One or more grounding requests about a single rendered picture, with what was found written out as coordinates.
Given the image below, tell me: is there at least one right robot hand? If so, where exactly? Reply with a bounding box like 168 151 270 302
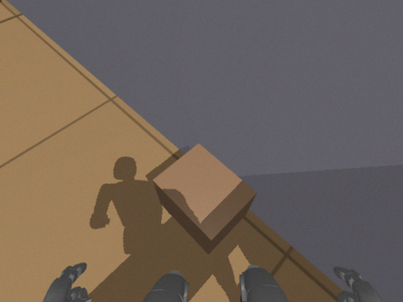
334 267 383 302

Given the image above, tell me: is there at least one left robot hand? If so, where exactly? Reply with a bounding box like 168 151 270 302
43 262 92 302

